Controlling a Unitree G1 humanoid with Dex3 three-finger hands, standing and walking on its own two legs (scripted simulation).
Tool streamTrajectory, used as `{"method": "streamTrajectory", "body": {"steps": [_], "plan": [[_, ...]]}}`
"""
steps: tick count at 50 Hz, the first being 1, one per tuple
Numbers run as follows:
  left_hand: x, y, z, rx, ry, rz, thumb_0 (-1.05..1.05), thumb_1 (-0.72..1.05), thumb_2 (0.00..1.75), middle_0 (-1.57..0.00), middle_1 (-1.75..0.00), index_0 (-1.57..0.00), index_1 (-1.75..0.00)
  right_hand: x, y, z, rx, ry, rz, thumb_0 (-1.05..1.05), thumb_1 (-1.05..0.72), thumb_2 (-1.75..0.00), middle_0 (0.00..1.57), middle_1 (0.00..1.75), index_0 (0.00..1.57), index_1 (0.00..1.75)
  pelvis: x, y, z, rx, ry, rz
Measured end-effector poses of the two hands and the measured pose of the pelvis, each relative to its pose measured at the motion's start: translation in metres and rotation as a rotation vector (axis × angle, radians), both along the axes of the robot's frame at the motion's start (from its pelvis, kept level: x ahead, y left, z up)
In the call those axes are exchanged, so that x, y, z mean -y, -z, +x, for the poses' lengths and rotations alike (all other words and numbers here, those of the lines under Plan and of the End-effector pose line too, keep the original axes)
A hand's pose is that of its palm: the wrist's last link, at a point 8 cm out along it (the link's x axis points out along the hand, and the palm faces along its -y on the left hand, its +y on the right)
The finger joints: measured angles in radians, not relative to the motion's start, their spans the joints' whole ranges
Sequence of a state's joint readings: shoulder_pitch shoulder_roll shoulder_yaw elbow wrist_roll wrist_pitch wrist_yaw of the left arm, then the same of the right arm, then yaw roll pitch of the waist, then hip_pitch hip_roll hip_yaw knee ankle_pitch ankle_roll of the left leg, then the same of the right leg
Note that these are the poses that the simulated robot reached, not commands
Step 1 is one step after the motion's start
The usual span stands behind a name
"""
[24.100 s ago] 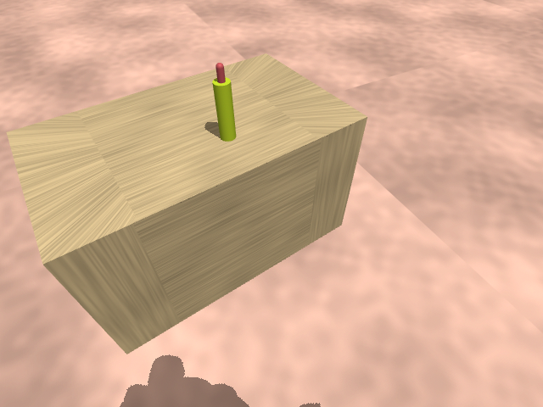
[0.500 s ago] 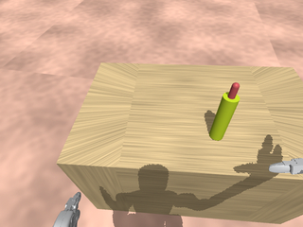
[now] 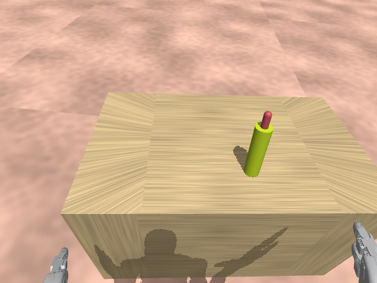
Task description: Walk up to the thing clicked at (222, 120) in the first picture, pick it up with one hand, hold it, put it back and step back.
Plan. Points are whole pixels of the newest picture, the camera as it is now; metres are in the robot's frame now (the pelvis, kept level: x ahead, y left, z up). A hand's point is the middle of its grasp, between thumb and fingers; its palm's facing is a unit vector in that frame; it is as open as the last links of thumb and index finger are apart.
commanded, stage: sink last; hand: right
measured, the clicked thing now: (259, 144) +0.54 -0.23 -0.02
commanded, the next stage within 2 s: home in 0.14 s
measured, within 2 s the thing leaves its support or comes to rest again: rests again in 0.10 s
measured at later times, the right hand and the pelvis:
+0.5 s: hand (313, 277) +0.17 -0.24 -0.03, palm faces +0.26 +0.92 -0.29, open 17.4 cm; pelvis -0.01 -0.01 +0.00, yaw +1 degrees
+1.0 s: hand (280, 281) +0.18 -0.19 -0.07, palm faces +0.10 +0.96 -0.25, open 17.5 cm; pelvis +0.01 -0.01 -0.01, yaw +1 degrees
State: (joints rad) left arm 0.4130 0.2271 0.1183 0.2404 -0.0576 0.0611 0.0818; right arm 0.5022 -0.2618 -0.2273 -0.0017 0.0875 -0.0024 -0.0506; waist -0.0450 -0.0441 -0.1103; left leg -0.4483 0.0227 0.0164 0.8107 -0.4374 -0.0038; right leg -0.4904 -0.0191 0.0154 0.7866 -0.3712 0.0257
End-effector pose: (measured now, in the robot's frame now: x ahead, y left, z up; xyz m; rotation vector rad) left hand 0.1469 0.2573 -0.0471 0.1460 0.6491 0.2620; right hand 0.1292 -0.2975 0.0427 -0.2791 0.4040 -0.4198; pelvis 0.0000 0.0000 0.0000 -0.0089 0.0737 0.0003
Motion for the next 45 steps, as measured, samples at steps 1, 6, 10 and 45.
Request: {"method": "streamTrajectory", "body": {"steps": [1,6,10,45], "plan": [[-0.005,-0.001,-0.002,0.002,-0.005,0.013,-0.01,-0.48,0.07,-0.06,-0.06,-0.06,-0.05,0.001,0.004,-0.005,-0.016,0.015,0.003,-0.01,0.49,-0.05,0.06,0.06,0.06,0.06,-0.001,0.000,-0.002,0.003,0.002,-0.001],[-0.025,0.000,-0.015,-0.031,-0.010,0.089,-0.01,-0.49,0.06,-0.06,-0.06,-0.06,-0.05,0.009,0.021,-0.015,-0.069,0.052,0.002,-0.01,0.50,-0.05,0.06,0.06,0.06,0.06,-0.005,0.002,-0.012,0.003,0.004,-0.006],[-0.016,0.009,-0.024,-0.085,0.022,0.095,-0.01,-0.50,0.06,-0.06,-0.06,-0.06,-0.05,0.009,0.025,-0.009,-0.058,0.034,-0.008,-0.01,0.50,-0.05,0.05,0.06,0.06,0.06,-0.007,0.004,-0.016,-0.006,0.004,-0.004],[0.039,0.016,0.009,-0.033,0.065,0.008,0.00,0.85,0.87,-0.20,-0.29,-0.20,-0.29,-0.060,0.083,0.037,-0.212,-0.193,0.168,-0.01,0.57,-0.04,0.05,0.05,0.06,0.05,0.013,0.009,0.009,-0.039,-0.022,0.025]]}}
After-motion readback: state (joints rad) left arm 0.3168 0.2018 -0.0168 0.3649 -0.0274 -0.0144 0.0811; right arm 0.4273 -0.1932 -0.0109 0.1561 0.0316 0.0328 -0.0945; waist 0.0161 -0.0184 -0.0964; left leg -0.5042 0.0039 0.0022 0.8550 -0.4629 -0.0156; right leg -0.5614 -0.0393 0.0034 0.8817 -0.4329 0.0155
